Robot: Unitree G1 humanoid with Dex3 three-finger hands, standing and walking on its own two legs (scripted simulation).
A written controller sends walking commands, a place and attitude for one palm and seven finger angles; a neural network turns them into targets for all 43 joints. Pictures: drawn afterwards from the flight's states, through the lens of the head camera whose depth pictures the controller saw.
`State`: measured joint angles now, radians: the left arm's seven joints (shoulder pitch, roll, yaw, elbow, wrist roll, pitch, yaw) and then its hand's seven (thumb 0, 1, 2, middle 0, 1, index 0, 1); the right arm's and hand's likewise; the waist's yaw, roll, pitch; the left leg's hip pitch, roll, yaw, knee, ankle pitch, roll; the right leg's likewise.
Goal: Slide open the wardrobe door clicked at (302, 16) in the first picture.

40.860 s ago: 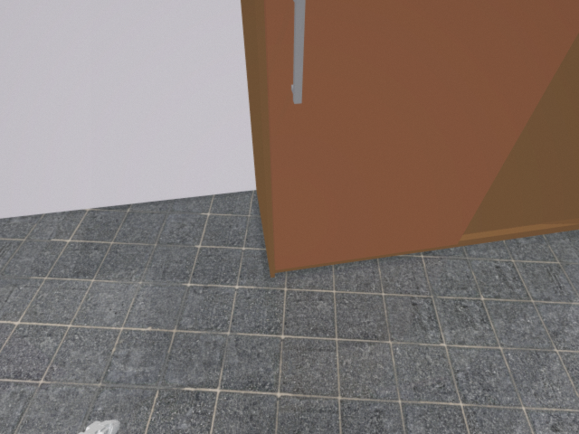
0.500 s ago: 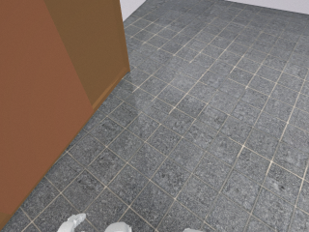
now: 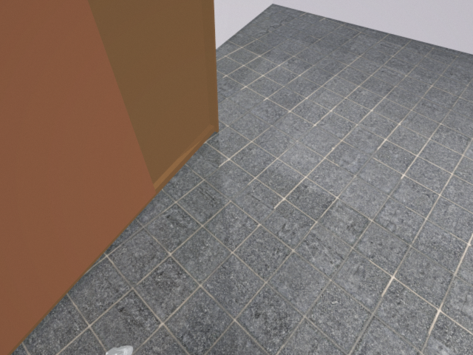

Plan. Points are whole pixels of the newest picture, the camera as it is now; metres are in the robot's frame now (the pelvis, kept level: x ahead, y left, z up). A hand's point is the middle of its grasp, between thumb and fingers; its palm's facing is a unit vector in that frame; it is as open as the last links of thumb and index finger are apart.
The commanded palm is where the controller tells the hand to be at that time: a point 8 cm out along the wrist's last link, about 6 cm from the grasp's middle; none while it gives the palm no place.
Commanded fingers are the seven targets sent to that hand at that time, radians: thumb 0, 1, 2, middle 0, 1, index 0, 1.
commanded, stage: turn to face it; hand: left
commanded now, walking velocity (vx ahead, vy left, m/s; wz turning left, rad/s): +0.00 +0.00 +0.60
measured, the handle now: out of the picture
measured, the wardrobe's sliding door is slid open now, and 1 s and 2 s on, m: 0.21 0.21 0.21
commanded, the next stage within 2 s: take the last steps up to it in 1.58 s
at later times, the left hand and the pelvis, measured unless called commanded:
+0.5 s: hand out of the picture +0.05 +0.23 -0.19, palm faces +0.31 -0.92 -0.25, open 7.4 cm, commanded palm none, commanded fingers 0.00 0.90 0.90 -0.20 -0.30 -0.20 -0.30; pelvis +0.05 +0.01 -0.01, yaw +19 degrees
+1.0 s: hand out of the picture +0.03 +0.18 -0.18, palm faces +0.59 -0.78 -0.22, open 7.4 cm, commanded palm none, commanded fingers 0.00 0.90 0.90 -0.20 -0.30 -0.20 -0.30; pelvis +0.09 -0.02 -0.01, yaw +38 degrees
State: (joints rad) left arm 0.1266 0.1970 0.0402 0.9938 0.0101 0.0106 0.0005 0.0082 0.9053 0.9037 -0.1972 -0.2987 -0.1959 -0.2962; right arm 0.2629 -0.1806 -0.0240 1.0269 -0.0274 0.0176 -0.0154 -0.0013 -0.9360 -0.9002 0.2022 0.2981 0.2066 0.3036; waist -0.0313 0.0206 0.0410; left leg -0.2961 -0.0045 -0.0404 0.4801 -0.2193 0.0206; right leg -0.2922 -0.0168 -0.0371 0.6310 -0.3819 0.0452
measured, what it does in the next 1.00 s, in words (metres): steps on the spot, turning left: right foot, then left foot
